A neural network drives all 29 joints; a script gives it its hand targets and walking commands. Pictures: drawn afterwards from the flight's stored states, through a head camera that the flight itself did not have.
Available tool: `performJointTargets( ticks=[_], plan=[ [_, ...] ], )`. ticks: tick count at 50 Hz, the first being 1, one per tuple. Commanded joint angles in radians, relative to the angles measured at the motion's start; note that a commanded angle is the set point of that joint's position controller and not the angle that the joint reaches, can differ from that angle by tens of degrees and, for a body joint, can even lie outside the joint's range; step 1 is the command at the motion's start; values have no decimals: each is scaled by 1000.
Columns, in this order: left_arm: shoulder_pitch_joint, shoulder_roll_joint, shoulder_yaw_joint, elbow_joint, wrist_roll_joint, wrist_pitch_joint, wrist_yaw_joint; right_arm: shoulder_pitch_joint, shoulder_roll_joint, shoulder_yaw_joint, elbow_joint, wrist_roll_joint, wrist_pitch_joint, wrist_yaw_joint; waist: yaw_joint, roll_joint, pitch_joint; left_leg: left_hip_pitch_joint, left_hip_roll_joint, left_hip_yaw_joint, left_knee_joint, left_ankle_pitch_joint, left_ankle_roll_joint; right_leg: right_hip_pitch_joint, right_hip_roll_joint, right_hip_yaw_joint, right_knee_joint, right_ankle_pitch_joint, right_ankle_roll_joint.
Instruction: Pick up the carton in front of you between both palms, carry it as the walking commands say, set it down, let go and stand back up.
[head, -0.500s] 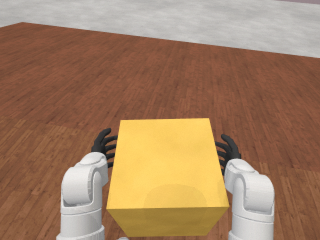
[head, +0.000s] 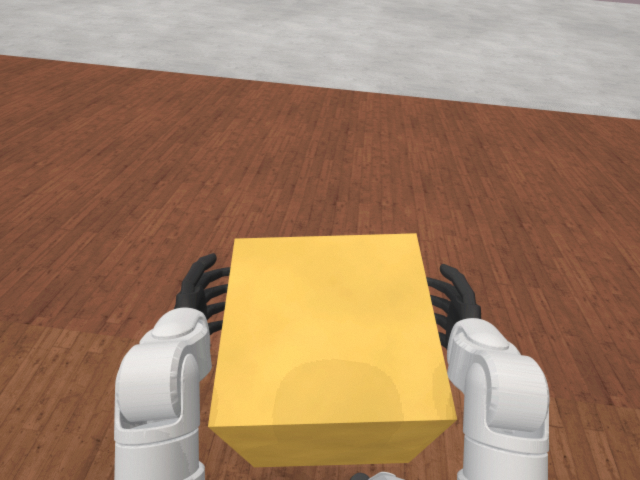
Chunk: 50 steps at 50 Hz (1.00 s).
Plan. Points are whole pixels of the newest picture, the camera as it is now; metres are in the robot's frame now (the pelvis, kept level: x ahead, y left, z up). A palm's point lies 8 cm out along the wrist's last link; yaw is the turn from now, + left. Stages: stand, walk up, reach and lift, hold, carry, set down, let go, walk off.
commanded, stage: carry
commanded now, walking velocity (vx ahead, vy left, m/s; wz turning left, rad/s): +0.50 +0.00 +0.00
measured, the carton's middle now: (328, 359) +0.26 -0.01 +0.02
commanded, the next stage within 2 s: none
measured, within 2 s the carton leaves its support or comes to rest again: neither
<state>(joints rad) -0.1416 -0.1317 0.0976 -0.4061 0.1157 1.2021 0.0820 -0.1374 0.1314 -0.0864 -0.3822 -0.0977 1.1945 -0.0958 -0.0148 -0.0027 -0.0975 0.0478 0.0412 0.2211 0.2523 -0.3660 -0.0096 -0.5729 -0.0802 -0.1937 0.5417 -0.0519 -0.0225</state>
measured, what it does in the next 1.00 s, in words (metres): walks ahead: right foot, then left foot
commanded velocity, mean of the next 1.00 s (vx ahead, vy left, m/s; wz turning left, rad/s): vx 0.50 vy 0.00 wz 0.00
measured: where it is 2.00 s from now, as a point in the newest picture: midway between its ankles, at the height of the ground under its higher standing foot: (316, 242)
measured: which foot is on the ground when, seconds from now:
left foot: down 0.00-0.08, up 0.10-0.52, down 0.54-1.00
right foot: up 0.00-0.04, down 0.06-0.54, up 0.56-1.00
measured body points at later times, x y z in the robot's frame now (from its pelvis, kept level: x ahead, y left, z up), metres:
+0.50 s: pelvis +0.33 -0.01 -0.01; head +0.34 -0.01 +0.44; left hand +0.66 +0.15 +0.11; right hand +0.66 -0.15 +0.10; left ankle +0.49 +0.10 -0.71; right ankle +0.18 -0.09 -0.74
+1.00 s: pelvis +0.66 +0.01 -0.02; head +0.73 +0.01 +0.42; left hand +1.05 +0.16 +0.09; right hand +1.05 -0.14 +0.09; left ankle +0.52 +0.08 -0.73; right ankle +0.80 -0.06 -0.74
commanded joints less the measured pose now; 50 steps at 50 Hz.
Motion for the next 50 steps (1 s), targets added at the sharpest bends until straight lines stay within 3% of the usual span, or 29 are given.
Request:
performJointTargets(
  ticks=[1,2,3,4,5,6,8,10,13,17,22,25,26,27,28,29,30,31,32,33,35,40,44,47,49,50],
  plan=[
    [-404,-849,-699,-6,-389,24,-239,-441,831,681,-59,385,25,265,9,149,-126,25,184,-3,125,707,74,210,65,-78,-74,5,-19],
    [-397,-841,-688,4,-390,28,-242,-449,824,682,-62,383,32,263,23,113,-180,-47,141,37,287,722,50,396,108,-113,-85,-70,-20],
    [-397,-833,-681,6,-389,32,-245,-463,810,680,-63,381,37,261,45,34,-241,-211,121,21,492,516,23,606,-2,25,-98,-152,-22],
    [-412,-810,-665,36,-376,30,-250,-490,819,694,-80,393,49,257,49,-229,-339,-524,8,-19,826,259,-31,850,-304,534,-214,-357,-172],
    [-389,-847,-671,60,-387,27,-253,-502,810,698,-82,390,49,258,50,-325,-321,-701,-62,-115,1000,-96,-22,869,-359,744,-342,-235,-225],
    [-417,-873,-682,31,-404,23,-257,-512,849,703,-62,391,42,260,38,-236,-306,-742,8,-192,1093,-88,12,839,-346,617,-310,-104,-210],
    [-468,-940,-702,6,-422,8,-261,-527,915,710,-53,396,19,262,31,-41,-283,-715,84,-223,1029,20,37,702,-289,420,-276,74,-146],
    [-500,-957,-722,-11,-436,-5,-265,-526,946,718,-42,393,-2,256,23,-64,-289,-659,88,-197,925,93,38,632,-243,289,-293,51,-98],
    [-495,-923,-727,-1,-441,-18,-271,-512,938,731,-21,376,-25,238,25,-113,-263,-695,73,-153,796,147,21,626,-208,194,-320,30,-107],
    [-560,-835,-719,32,-439,-26,-264,-600,866,739,-16,378,-27,220,39,-127,-190,-752,58,-98,582,231,8,644,-169,120,-319,85,-127],
    [-747,-706,-675,144,-430,-15,-223,-805,745,693,87,405,-4,202,56,-146,-120,-689,15,-48,385,318,57,625,-152,77,-274,169,-127],
    [-877,-698,-631,241,-436,-2,-204,-917,722,624,194,418,8,195,28,-148,-131,-558,-11,-40,332,293,95,627,-157,51,-161,282,-99],
    [-913,-711,-621,275,-443,4,-198,-935,722,597,236,417,10,192,-5,-123,-179,-420,-51,-4,296,268,99,602,-132,7,-31,360,-75],
    [-956,-721,-607,306,-447,9,-193,-951,720,566,284,414,11,191,-46,-42,-259,-213,-91,16,271,211,88,531,-75,-33,192,340,-45],
    [-986,-728,-589,340,-444,13,-189,-974,722,539,319,414,14,192,-63,98,-344,-44,102,-251,242,87,91,374,-37,-18,450,68,-15],
    [-1027,-773,-575,370,-454,17,-184,-1032,714,510,356,416,10,196,-54,353,-403,188,341,-763,99,-1,231,11,134,69,706,-392,19],
    [-1074,-784,-566,386,-455,13,-179,-1055,767,512,379,443,6,201,-70,347,-404,218,338,-813,65,77,275,-117,120,183,850,-460,-10],
    [-1133,-835,-559,395,-465,7,-176,-1127,819,516,364,464,-3,208,-65,271,-388,188,305,-707,122,263,274,-159,87,218,902,-435,-38],
    [-1173,-879,-552,404,-473,-2,-174,-1193,871,531,353,494,-10,215,-58,135,-388,152,282,-613,165,398,255,-167,59,223,877,-392,-46],
    [-1200,-912,-540,406,-474,-13,-171,-1262,920,548,330,525,-21,220,-43,68,-383,101,263,-525,177,471,232,-152,36,224,825,-350,-49],
    [-1234,-954,-521,408,-468,-25,-164,-1351,982,552,301,556,-36,221,-33,78,-417,66,246,-443,163,479,215,-112,18,217,730,-316,-41],
    [-1213,-982,-517,413,-440,-40,-145,-1343,1011,539,300,535,-41,210,-48,91,-405,125,210,-330,184,648,240,-198,25,160,485,-254,-26],
    [-1201,-962,-539,365,-427,-39,-142,-1301,988,552,277,513,-35,208,-68,110,-368,146,129,-215,232,807,202,-127,76,89,193,-8,-23],
    [-1177,-928,-547,334,-420,-21,-150,-1240,957,559,273,488,-24,204,-82,129,-333,161,89,-173,270,801,168,-20,112,48,-45,156,-33],
    [-1155,-900,-543,341,-417,-6,-162,-1210,940,566,288,475,-16,204,-54,144,-337,140,93,-160,370,852,135,130,116,46,-122,221,-59],
    [-1131,-889,-538,354,-414,-1,-170,-1207,933,573,299,473,-13,206,-11,130,-360,97,89,-132,485,867,108,263,116,41,-159,249,-65]
  ],
)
